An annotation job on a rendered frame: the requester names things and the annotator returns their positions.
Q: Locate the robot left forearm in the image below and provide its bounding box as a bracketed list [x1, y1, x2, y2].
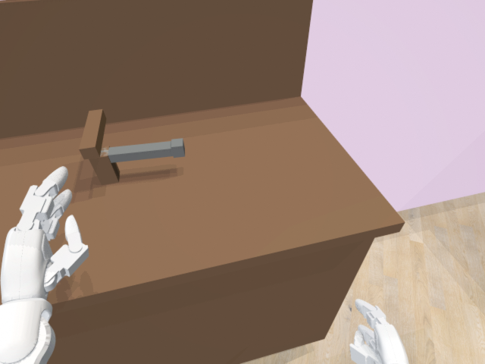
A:
[0, 298, 55, 364]

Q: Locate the left robot hand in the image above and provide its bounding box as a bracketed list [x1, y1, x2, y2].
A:
[1, 166, 89, 304]

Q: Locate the counter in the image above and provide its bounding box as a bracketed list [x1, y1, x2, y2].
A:
[0, 0, 405, 364]

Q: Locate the tap lever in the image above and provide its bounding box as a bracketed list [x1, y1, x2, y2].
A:
[100, 138, 185, 163]

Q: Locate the right robot hand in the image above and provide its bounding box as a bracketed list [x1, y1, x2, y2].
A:
[350, 299, 409, 364]

